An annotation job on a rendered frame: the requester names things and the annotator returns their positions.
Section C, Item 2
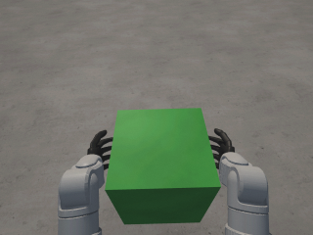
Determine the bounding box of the right robot hand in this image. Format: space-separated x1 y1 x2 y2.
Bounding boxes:
208 128 235 169

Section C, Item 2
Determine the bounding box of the robot right forearm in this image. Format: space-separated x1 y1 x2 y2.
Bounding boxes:
219 152 272 235

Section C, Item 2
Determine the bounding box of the carton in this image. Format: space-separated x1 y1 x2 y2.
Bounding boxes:
105 108 221 225

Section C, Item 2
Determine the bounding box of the left robot hand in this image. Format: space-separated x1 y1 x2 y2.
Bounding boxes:
87 130 113 170

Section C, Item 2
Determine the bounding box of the robot left forearm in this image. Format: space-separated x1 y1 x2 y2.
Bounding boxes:
58 154 105 235

